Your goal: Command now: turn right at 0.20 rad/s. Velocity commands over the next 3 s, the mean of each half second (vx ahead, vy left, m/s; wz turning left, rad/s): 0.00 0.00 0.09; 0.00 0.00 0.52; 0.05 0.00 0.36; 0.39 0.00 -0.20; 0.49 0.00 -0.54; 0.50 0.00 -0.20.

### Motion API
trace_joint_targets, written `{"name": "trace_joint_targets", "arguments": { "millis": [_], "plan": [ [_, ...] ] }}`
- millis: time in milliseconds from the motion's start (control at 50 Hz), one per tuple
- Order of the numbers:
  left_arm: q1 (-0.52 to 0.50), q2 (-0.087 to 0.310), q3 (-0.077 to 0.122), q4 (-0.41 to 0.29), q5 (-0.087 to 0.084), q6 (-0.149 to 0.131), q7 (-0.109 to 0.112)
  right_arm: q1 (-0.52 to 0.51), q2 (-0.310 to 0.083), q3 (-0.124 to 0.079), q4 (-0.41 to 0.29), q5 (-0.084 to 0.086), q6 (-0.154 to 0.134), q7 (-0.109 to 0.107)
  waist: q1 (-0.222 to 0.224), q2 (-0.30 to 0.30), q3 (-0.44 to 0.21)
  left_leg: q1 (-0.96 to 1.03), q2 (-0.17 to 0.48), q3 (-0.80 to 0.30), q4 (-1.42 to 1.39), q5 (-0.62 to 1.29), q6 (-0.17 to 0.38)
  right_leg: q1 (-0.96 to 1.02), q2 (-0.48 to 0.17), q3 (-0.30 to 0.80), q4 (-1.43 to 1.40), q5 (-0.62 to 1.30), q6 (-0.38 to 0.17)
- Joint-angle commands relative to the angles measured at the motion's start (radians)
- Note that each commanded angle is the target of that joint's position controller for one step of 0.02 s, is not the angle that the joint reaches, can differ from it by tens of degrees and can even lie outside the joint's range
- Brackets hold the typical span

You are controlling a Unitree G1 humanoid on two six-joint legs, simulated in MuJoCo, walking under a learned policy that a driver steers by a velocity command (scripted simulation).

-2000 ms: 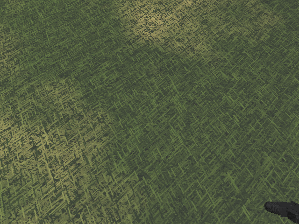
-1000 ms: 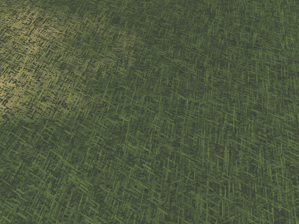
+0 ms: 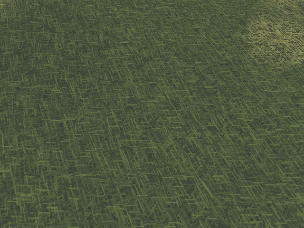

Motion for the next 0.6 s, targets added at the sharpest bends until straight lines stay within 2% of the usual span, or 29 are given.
{"name": "trace_joint_targets", "arguments": {
  "millis": [20,60,100,120,140,160,180,200,220,240,260,300,340,400,420,460,500,520,540,560,580,600],
  "plan": [
    [0.023,0.137,0.057,-0.04,0.0,-0.002,0.012,-0.078,-0.154,-0.033,-0.077,0.021,-0.02,-0.012,0.02,0.185,-0.049,0.086,0.293,-0.3,-0.188,0.275,0.203,-0.087,-0.065,0.011,0.213,-0.04,0.06],
    [0.037,0.068,0.035,-0.021,-0.004,0.002,0.006,-0.082,-0.132,-0.024,-0.069,0.024,-0.011,-0.013,0.026,0.179,-0.052,0.088,0.232,-0.206,-0.165,0.341,0.175,-0.041,-0.081,-0.04,0.116,-0.008,0.075],
    [0.007,0.021,0.015,-0.019,-0.005,-0.006,0.0,-0.061,-0.126,-0.024,-0.061,0.022,0.002,-0.011,-0.003,0.215,-0.075,0.112,0.196,-0.158,-0.135,0.393,0.165,0.033,-0.096,-0.095,-0.062,0.021,0.076],
    [0.005,0.024,0.015,-0.014,-0.009,-0.009,-0.002,-0.038,-0.131,-0.025,-0.053,0.023,0.009,-0.01,-0.013,0.226,-0.089,0.13,0.196,-0.161,-0.12,0.41,0.169,0.067,-0.093,-0.112,-0.144,0.061,0.074],
    [0.026,0.032,0.018,0.001,-0.012,-0.01,-0.004,-0.033,-0.134,-0.023,-0.048,0.028,0.014,-0.009,-0.003,0.224,-0.098,0.134,0.192,-0.16,-0.103,0.41,0.165,0.116,-0.087,-0.129,-0.257,0.15,0.066],
    [0.049,0.035,0.019,0.017,-0.009,-0.012,-0.006,-0.025,-0.129,-0.019,-0.042,0.036,0.016,-0.008,0.012,0.215,-0.098,0.12,0.183,-0.153,-0.092,0.398,0.146,0.184,-0.08,-0.143,-0.402,0.281,0.05],
    [0.048,0.061,0.021,0.019,0.0,-0.013,-0.007,0.012,-0.123,-0.016,-0.031,0.037,0.009,-0.006,0.003,0.19,-0.101,0.089,0.176,-0.157,-0.094,0.355,0.109,0.253,-0.099,-0.108,-0.452,0.379,0.027],
    [0.051,0.108,0.028,0.011,0.011,-0.013,-0.001,0.036,-0.107,-0.007,-0.027,0.021,-0.005,0.003,-0.014,0.112,-0.119,0.017,0.155,-0.143,-0.08,0.275,0.057,0.347,-0.174,-0.031,-0.422,0.543,-0.004],
    [0.043,0.152,0.04,0.03,0.016,-0.01,0.002,0.062,-0.094,-0.002,-0.029,0.012,-0.018,0.013,-0.058,-0.026,-0.112,-0.003,0.085,-0.07,-0.092,0.145,0.011,0.315,-0.189,-0.029,-0.342,0.498,-0.052],
    [0.041,0.099,0.033,0.03,0.017,-0.013,-0.005,0.005,-0.105,0.001,-0.027,0.009,-0.02,0.016,-0.012,-0.027,-0.103,0.027,0.059,-0.039,-0.067,0.079,-0.023,0.257,-0.173,-0.045,-0.349,0.357,-0.073],
    [0.039,0.092,0.032,0.03,0.021,-0.015,-0.005,-0.049,-0.128,-0.006,-0.042,0.018,-0.017,0.016,0.007,-0.015,-0.062,-0.009,0.044,-0.033,-0.031,0.076,-0.03,0.235,-0.17,-0.042,-0.366,0.297,-0.073],
    [0.05,0.126,0.044,0.037,0.017,-0.02,0.008,-0.069,-0.133,-0.01,-0.063,0.034,-0.004,0.006,0.014,-0.057,-0.028,-0.071,0.028,-0.031,0.038,0.124,-0.019,0.217,-0.186,-0.03,-0.38,0.288,-0.076],
    [0.085,0.14,0.051,0.043,0.012,-0.022,0.019,-0.048,-0.135,-0.017,-0.074,0.042,0.007,-0.001,0.017,-0.094,-0.018,-0.119,0.015,-0.019,0.118,0.112,-0.019,0.205,-0.246,0.007,-0.396,0.319,-0.114],
    [0.052,0.133,0.051,0.021,0.009,-0.022,0.032,-0.017,-0.123,-0.025,-0.085,0.042,0.022,0.0,0.011,-0.155,-0.014,-0.171,0.017,0.019,0.28,-0.128,-0.019,0.173,-0.369,0.077,-0.411,0.421,-0.203],
    [0.029,0.132,0.05,0.01,0.009,-0.025,0.035,-0.009,-0.12,-0.028,-0.089,0.042,0.026,0.004,0.008,-0.157,-0.013,-0.186,0.028,0.026,0.338,-0.211,-0.016,0.167,-0.402,0.085,-0.405,0.485,-0.227],
    [0.0,0.147,0.054,0.004,0.001,-0.03,0.038,-0.002,-0.107,-0.028,-0.098,0.046,0.033,0.016,0.002,-0.12,-0.011,-0.184,0.049,0.041,0.32,-0.257,-0.004,0.166,-0.417,0.048,-0.372,0.582,-0.228],
    [-0.037,0.151,0.057,0.001,-0.016,-0.024,0.039,0.055,-0.109,-0.034,-0.079,0.047,0.035,0.026,-0.027,-0.089,-0.043,-0.06,0.023,0.082,0.149,-0.062,0.015,0.133,-0.366,-0.044,-0.289,0.562,-0.173],
    [0.0,0.13,0.054,0.014,-0.019,-0.021,0.037,0.076,-0.134,-0.045,-0.077,0.04,0.035,0.027,-0.024,-0.029,-0.049,0.013,0.013,0.036,0.039,0.067,0.036,0.095,-0.31,-0.107,-0.192,0.449,-0.124],
    [0.045,0.081,0.044,0.007,0.008,-0.022,0.035,0.099,-0.241,-0.073,-0.096,0.036,0.032,0.014,0.003,0.227,-0.07,0.133,0.185,-0.273,-0.088,0.361,0.111,-0.064,-0.19,-0.231,0.086,0.188,-0.026],
    [-0.061,0.056,0.029,-0.06,0.017,-0.024,0.04,0.153,-0.297,-0.075,-0.106,0.009,0.017,0.024,-0.048,0.393,-0.091,0.165,0.37,-0.628,-0.195,0.467,0.307,-0.251,-0.039,-0.152,0.284,-0.213,0.016],
    [-0.047,0.09,0.039,-0.046,0.009,-0.025,0.041,0.14,-0.255,-0.059,-0.119,-0.002,-0.002,0.028,-0.047,0.258,-0.119,0.187,0.381,-0.595,-0.196,0.422,0.336,-0.27,-0.075,-0.056,0.432,-0.211,0.019],
    [-0.029,0.105,0.044,-0.03,0.0,-0.023,0.036,0.092,-0.235,-0.053,-0.126,0.005,-0.011,0.021,-0.02,0.187,-0.099,0.158,0.34,-0.497,-0.172,0.382,0.296,-0.277,-0.095,-0.049,0.469,-0.134,0.013]
  ]
}}
Next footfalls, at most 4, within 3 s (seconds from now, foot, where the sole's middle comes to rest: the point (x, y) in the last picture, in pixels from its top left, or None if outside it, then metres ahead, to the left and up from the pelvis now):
0.20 right None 0.01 -0.15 -0.77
1.00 right None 0.09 -0.12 -0.77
1.40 left None -0.05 0.10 -0.77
1.84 right None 0.28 0.01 -0.77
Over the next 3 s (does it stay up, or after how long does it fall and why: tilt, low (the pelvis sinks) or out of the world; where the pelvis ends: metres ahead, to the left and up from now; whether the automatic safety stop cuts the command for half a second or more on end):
stays up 0.71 0.14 0.00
